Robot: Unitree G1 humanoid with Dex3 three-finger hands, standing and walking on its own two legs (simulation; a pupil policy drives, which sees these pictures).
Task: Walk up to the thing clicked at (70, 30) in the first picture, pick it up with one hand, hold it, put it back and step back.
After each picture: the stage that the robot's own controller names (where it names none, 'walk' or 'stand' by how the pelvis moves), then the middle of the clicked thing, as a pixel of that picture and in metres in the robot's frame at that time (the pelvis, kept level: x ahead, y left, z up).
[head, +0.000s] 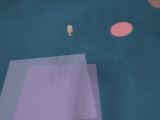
stand; (70, 30) +1.77 +0.24 -0.72
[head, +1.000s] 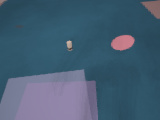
walk; (69, 45) +1.64 +0.37 -0.72
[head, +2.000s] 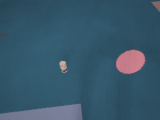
walk; (63, 66) +1.10 +0.35 -0.72
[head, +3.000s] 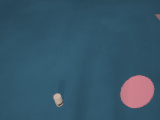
walk; (58, 100) +0.73 +0.34 -0.72
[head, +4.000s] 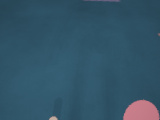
walk; out of the picture +0.54 +0.25 -0.70
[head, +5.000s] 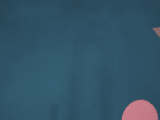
stand; out of the picture +0.46 +0.28 -0.72
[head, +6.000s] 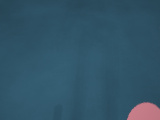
stand; out of the picture +0.44 +0.27 -0.72
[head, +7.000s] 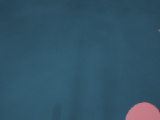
stand; out of the picture +0.45 +0.27 -0.72
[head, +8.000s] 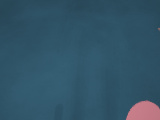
stand; out of the picture +0.47 +0.27 -0.73
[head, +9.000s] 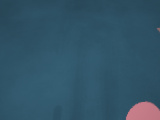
stand; out of the picture +0.45 +0.28 -0.73
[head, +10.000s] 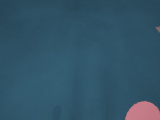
go down; out of the picture +0.44 +0.28 -0.73
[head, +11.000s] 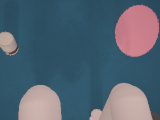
go down; (8, 44) +0.53 +0.31 -0.31
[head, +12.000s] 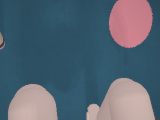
close in; out of the picture +0.51 +0.33 -0.28
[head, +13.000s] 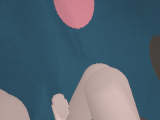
close in; out of the picture +0.49 +0.37 -0.23
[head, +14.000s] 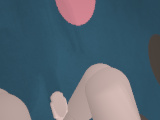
lift; out of the picture +0.48 +0.37 -0.23
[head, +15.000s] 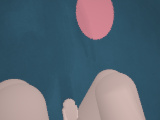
lift; out of the picture +0.45 +0.32 -0.24
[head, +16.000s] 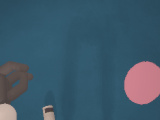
close; (49, 116) +0.38 +0.24 -0.58
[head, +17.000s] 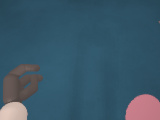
close; out of the picture +0.34 +0.26 -0.70
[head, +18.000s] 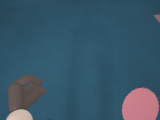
crouch; out of the picture +0.35 +0.28 -0.69
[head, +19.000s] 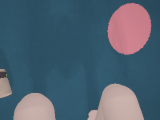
crouch; (0, 83) +0.40 +0.31 -0.36
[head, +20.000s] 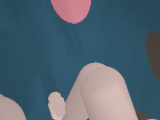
lower; out of the picture +0.35 +0.37 -0.26
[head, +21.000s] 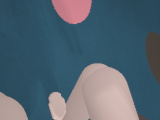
lower; out of the picture +0.34 +0.38 -0.26
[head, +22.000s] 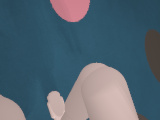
lower; out of the picture +0.34 +0.38 -0.26
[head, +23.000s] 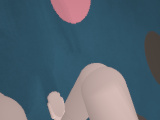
lower; out of the picture +0.34 +0.38 -0.26
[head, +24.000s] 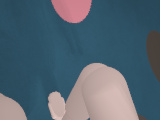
loosen; out of the picture +0.34 +0.39 -0.26
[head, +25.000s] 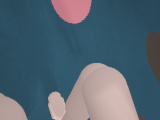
withdraw; out of the picture +0.33 +0.40 -0.26
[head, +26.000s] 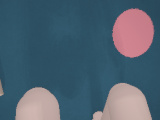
walk; out of the picture +0.37 +0.36 -0.32
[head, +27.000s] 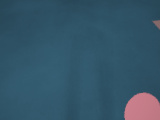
stand; out of the picture +0.32 +0.32 -0.67
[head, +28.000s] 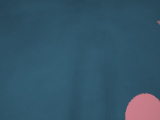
stand; out of the picture +0.34 +0.35 -0.69
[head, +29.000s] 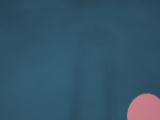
stand; out of the picture +0.32 +0.35 -0.69
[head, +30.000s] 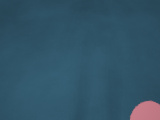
walk; out of the picture +0.34 +0.35 -0.75
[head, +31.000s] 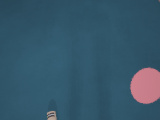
walk; out of the picture +0.44 +0.30 -0.73
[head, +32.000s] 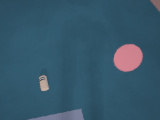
walk; (43, 83) +0.74 +0.35 -0.72
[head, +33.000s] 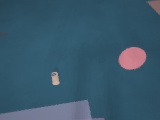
stand; (55, 78) +0.96 +0.40 -0.73
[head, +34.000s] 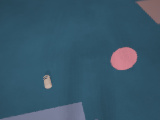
stand; (47, 81) +0.94 +0.41 -0.75
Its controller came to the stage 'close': yes
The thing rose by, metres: 0.01
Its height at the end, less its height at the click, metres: -0.02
